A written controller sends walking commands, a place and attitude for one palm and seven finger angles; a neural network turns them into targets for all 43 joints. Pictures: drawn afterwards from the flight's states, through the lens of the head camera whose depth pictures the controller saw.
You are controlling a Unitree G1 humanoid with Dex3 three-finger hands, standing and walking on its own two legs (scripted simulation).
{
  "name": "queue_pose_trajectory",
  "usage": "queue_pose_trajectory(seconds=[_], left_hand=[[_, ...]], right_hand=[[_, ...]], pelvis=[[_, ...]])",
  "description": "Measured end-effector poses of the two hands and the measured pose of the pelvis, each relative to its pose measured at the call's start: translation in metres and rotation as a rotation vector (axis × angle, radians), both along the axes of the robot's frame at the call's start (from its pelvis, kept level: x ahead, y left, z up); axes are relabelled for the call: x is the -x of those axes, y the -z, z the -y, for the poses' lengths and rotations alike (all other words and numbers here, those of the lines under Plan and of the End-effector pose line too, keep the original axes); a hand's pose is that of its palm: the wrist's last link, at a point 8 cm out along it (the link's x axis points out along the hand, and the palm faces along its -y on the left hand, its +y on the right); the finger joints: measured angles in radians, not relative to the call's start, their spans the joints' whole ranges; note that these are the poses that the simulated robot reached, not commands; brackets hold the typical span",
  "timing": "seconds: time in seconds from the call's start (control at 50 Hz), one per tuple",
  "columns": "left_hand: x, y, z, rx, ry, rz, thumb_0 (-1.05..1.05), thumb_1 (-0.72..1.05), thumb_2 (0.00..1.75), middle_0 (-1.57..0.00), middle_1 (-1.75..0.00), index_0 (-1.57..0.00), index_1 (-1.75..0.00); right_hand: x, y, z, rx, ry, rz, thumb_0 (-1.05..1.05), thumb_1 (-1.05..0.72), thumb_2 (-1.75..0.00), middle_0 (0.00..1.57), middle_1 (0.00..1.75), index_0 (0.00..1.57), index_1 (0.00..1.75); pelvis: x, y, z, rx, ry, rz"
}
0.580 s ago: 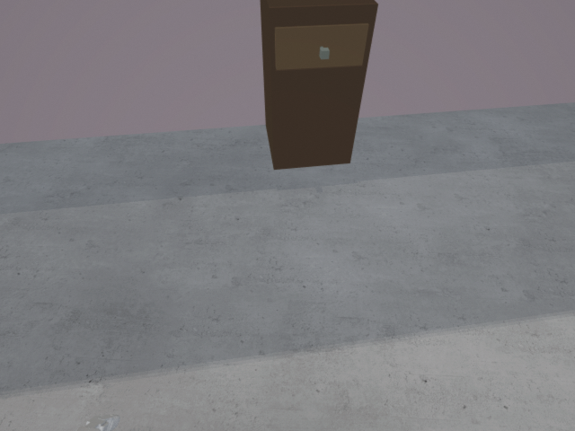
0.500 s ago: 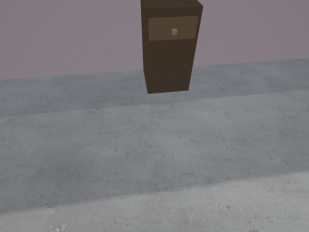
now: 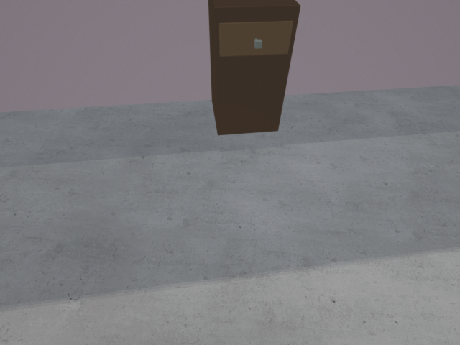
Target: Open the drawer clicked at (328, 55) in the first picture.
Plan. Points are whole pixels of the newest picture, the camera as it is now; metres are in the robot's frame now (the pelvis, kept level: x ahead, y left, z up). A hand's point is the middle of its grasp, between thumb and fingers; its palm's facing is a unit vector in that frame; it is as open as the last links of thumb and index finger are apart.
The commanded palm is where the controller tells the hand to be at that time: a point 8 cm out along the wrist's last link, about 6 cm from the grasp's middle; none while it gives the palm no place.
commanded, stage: stand and wait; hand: left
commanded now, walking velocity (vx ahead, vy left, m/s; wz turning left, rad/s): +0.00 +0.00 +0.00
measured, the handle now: (257, 42) +1.57 -0.06 -0.13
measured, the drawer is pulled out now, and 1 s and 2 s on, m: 0.00 0.00 0.00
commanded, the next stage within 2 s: look at it before walking up in 0.30 s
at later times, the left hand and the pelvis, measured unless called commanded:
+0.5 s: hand out of the picture +0.07 +0.25 -0.16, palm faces -0.03 -0.94 -0.33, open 7.4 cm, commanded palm none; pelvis -0.01 +0.00 +0.00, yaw +0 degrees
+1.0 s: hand out of the picture +0.08 +0.25 -0.15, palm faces -0.03 -0.94 -0.34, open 7.4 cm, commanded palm none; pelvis +0.01 +0.00 +0.00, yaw +0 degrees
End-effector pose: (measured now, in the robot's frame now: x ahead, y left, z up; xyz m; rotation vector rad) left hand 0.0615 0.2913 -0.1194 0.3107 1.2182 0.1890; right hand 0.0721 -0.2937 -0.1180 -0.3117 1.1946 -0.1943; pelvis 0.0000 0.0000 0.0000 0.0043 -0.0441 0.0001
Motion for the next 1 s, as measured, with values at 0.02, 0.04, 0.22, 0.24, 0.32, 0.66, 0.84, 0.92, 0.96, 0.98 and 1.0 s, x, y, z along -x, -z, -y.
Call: queue_pose_trajectory(seconds=[0.02,0.04,0.22,0.24,0.32,0.66,0.84,0.92,0.96,0.98,1.0], left_hand=[[0.001,0.000,0.000,0.000,0.000,-0.003,0.00,0.90,0.90,-0.21,-0.30,-0.20,-0.30],[0.003,0.000,0.000,-0.001,-0.001,-0.005,0.00,0.90,0.90,-0.21,-0.30,-0.20,-0.30],[0.005,-0.001,0.000,0.001,0.006,-0.006,0.00,0.90,0.90,-0.21,-0.30,-0.20,-0.30],[0.005,-0.001,0.000,0.001,0.007,-0.006,0.00,0.90,0.90,-0.21,-0.30,-0.20,-0.30],[0.004,-0.001,0.000,0.003,0.009,-0.002,0.00,0.90,0.90,-0.21,-0.30,-0.20,-0.30],[-0.002,-0.001,-0.002,0.003,0.008,-0.006,0.00,0.90,0.90,-0.21,-0.30,-0.20,-0.30],[-0.005,-0.002,-0.002,-0.002,0.005,-0.007,0.00,0.90,0.90,-0.21,-0.30,-0.20,-0.30],[-0.006,-0.003,-0.002,-0.003,0.004,-0.005,0.00,0.90,0.90,-0.21,-0.30,-0.20,-0.30],[-0.007,-0.003,-0.001,-0.003,0.004,-0.003,0.00,0.90,0.90,-0.21,-0.30,-0.20,-0.30],[-0.008,-0.003,-0.001,-0.003,0.004,-0.003,0.00,0.90,0.90,-0.21,-0.30,-0.20,-0.30],[-0.008,-0.003,-0.001,-0.003,0.003,-0.002,0.00,0.90,0.90,-0.21,-0.30,-0.20,-0.30]], right_hand=[[0.003,0.000,0.000,0.000,0.002,-0.006,0.01,-0.91,-0.90,0.21,0.30,0.20,0.30],[0.006,0.001,0.001,0.000,0.005,-0.012,0.01,-0.91,-0.90,0.21,0.30,0.20,0.30],[0.021,0.003,-0.001,-0.009,0.017,-0.038,0.01,-0.91,-0.90,0.21,0.30,0.20,0.30],[0.022,0.003,-0.002,-0.010,0.018,-0.039,0.01,-0.91,-0.90,0.21,0.30,0.20,0.30],[0.023,0.003,-0.004,-0.014,0.017,-0.040,0.01,-0.91,-0.90,0.21,0.30,0.20,0.30],[0.007,0.001,-0.007,-0.014,0.009,-0.020,0.00,-0.91,-0.90,0.21,0.30,0.20,0.30],[-0.004,-0.001,-0.005,-0.013,0.001,-0.006,0.00,-0.91,-0.90,0.21,0.30,0.20,0.30],[-0.008,-0.001,-0.004,-0.011,-0.001,-0.003,0.00,-0.91,-0.90,0.21,0.30,0.20,0.30],[-0.009,-0.001,-0.004,-0.011,-0.002,-0.001,0.00,-0.91,-0.90,0.21,0.30,0.20,0.30],[-0.010,-0.001,-0.004,-0.011,-0.002,-0.001,0.00,-0.91,-0.90,0.21,0.30,0.20,0.30],[-0.010,-0.001,-0.004,-0.010,-0.002,-0.001,0.00,-0.91,-0.90,0.21,0.30,0.20,0.30]], pelvis=[[0.001,0.000,0.000,0.000,0.000,0.000],[0.002,0.000,0.000,0.000,0.000,0.001],[0.007,-0.001,0.000,0.001,0.002,-0.001],[0.007,-0.001,0.000,0.001,0.002,-0.001],[0.008,-0.001,-0.001,0.001,0.002,-0.003],[0.003,-0.002,-0.003,-0.001,0.003,-0.008],[-0.002,-0.003,-0.002,0.000,0.002,-0.009],[-0.004,-0.003,-0.001,0.000,0.002,-0.009],[-0.004,-0.003,-0.001,0.000,0.002,-0.008],[-0.005,-0.003,-0.001,0.000,0.002,-0.008],[-0.005,-0.003,-0.001,0.000,0.003,-0.008]])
